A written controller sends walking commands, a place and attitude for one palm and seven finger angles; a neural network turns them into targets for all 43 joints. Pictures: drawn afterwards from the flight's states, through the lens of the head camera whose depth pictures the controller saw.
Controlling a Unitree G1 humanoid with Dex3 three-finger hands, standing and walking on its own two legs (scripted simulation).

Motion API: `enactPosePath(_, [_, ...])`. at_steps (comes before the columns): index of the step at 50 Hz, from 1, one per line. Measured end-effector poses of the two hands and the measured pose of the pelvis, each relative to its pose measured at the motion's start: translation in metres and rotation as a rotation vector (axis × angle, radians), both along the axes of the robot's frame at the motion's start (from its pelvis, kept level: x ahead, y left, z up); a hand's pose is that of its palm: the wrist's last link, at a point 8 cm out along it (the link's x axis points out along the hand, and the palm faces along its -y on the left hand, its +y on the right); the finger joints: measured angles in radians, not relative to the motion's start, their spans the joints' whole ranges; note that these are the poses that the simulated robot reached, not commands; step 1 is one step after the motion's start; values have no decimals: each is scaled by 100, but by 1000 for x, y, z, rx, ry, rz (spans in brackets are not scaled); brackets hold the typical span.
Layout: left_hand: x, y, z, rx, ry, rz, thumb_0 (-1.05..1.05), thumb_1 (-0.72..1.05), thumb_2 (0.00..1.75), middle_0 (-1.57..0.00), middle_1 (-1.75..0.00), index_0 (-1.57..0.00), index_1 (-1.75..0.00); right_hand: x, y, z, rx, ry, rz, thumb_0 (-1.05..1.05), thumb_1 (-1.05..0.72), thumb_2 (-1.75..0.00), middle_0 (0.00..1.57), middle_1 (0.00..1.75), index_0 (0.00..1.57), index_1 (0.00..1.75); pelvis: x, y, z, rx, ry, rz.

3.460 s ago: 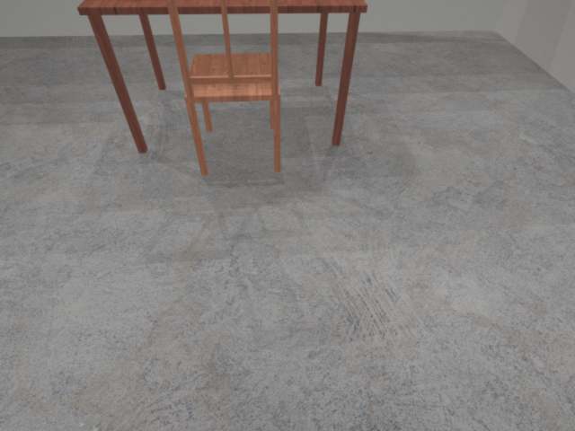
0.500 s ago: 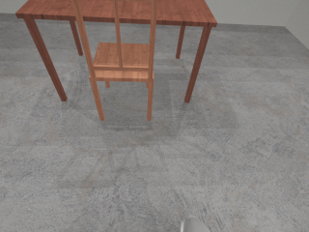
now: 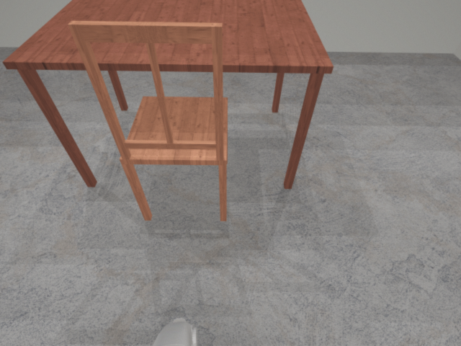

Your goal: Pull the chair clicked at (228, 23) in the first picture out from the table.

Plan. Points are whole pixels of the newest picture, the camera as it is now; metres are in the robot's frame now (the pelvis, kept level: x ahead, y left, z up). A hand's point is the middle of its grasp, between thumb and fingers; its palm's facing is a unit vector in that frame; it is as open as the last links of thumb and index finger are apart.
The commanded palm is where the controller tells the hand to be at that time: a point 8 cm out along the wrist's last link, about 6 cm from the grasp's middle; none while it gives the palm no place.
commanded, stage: take the last steps up to it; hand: left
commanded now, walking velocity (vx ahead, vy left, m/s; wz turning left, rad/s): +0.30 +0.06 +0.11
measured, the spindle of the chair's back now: (161, 99) +0.83 +0.25 -0.05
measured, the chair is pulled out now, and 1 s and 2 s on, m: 0.00 0.00 0.00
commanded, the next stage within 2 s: come to a stop and stand still in 0.84 s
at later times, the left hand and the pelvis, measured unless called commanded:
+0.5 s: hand (125, 329) +0.19 +0.23 -0.17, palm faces +0.10 -0.98 -0.18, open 7.4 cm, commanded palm none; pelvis +0.17 +0.04 +0.00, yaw +3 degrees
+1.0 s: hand (163, 264) +0.33 +0.17 -0.17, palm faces +0.11 -0.98 -0.19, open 7.3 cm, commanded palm none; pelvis +0.33 +0.00 +0.00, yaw +3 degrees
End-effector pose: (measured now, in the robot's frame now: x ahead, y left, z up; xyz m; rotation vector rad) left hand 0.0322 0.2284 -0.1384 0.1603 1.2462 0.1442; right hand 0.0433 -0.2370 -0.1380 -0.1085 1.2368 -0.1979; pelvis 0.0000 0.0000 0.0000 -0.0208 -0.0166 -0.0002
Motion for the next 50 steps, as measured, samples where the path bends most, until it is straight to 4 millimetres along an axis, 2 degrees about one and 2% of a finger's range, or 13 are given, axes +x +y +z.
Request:
enactPosePath(3, [-6,-1,-8,-31,50,51,-1,92,90,-20,-29,-20,-30,55,5,5,-18,-44,72,0,-93,-90,20,30,19,30,24,6,-2,-8,-4,23])
enactPosePath(7, [-16,3,-24,-73,146,118,0,91,90,-20,-29,-20,-30,120,24,7,-37,-87,153,0,-92,-90,19,30,19,30,59,21,-11,-15,-9,43])
enactPosePath(9, [-18,9,-35,-92,202,137,0,91,90,-20,-29,-20,-30,145,35,2,-51,-120,175,0,-92,-90,20,30,19,30,77,31,-20,-16,-9,42])
enactPosePath(11, [-13,16,-37,-96,242,141,0,91,90,-20,-29,-20,-30,157,45,1,-53,-131,176,0,-92,-90,20,30,19,30,88,37,-22,-3,-17,39])
enactPosePath(15, [23,32,-26,-81,225,135,0,91,90,-20,-29,-19,-30,157,58,4,-42,-84,132,0,-92,-90,20,30,20,30,111,45,-11,11,-13,41])
enactPosePath(23, [120,48,-4,-34,93,109,0,91,90,-20,-29,-19,-30,143,53,6,-28,60,74,-1,-94,-90,20,30,20,30,161,46,4,30,4,45])
enactPosePath(31, [229,28,4,0,3,29,0,91,90,-20,-29,-19,-30,132,47,-10,51,211,-7,0,-92,-90,20,30,20,30,217,22,0,56,5,30])
enactPosePath(34, [269,13,0,17,-51,3,0,91,90,-20,-29,-19,-30,136,38,-23,79,264,-27,0,-91,-90,20,30,20,30,242,7,-12,61,4,28])
enactPosePath(36, [285,4,-1,15,-78,8,0,91,90,-20,-29,-19,-30,148,31,-27,86,291,-17,0,-91,-90,20,30,20,30,254,1,-14,41,-1,35])
enactPosePath(38, [292,-3,2,10,-85,31,0,91,90,-20,-29,-19,-30,168,23,-25,80,286,-4,1,-91,-90,20,30,20,30,266,-3,-10,32,-1,40])
enactPosePath(41, [297,-3,9,30,-69,70,-1,94,90,-20,-29,-20,-30,211,13,-17,62,228,21,1,-91,-90,20,30,20,30,284,-7,-2,25,8,49])
enactPosePath(45, [293,-4,10,24,-1,79,-1,94,90,-20,-29,-20,-30,275,8,-8,41,123,50,1,-91,-90,20,30,20,30,305,-7,4,27,17,54])
enactPosePath(50, [285,-5,1,-21,91,112,-1,92,90,-20,-29,-20,-30,343,10,0,0,34,101,1,-93,-90,20,30,19,30,331,3,4,17,9,51])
